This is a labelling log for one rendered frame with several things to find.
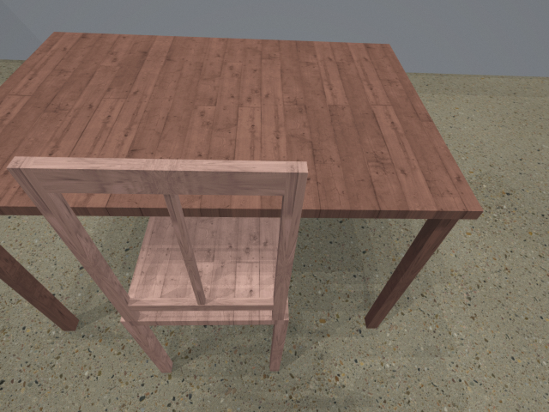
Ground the table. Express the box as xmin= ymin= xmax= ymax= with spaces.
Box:
xmin=0 ymin=32 xmax=484 ymax=331

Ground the chair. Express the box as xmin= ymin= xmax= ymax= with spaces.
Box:
xmin=6 ymin=156 xmax=308 ymax=373

